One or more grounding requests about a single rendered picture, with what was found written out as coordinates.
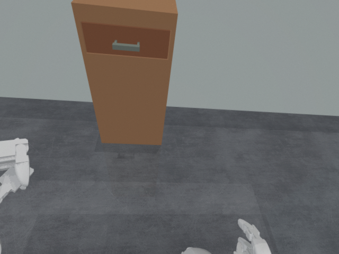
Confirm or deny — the robot left hand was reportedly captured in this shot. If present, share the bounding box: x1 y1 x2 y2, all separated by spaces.
0 138 34 204

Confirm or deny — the cabinet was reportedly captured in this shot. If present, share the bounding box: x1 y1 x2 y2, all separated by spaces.
71 0 178 145

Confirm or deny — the handle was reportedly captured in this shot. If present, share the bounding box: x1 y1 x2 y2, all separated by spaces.
112 40 140 52

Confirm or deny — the drawer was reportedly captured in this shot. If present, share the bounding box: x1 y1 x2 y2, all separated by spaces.
81 21 170 59

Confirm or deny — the robot right hand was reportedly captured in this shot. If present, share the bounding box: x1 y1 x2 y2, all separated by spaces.
234 219 271 254

